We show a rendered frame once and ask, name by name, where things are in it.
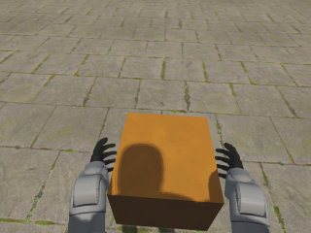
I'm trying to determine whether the carton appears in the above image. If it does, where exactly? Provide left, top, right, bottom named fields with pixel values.
left=107, top=113, right=225, bottom=231

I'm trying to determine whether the right robot hand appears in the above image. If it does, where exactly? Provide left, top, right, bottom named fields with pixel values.
left=215, top=143, right=244, bottom=179

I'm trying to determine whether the robot right forearm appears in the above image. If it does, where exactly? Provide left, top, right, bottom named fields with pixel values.
left=225, top=167, right=271, bottom=233

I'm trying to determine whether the left robot hand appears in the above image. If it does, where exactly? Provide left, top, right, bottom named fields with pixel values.
left=90, top=137, right=117, bottom=173

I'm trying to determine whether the robot left forearm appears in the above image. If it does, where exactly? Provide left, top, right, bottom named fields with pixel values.
left=67, top=161, right=110, bottom=233

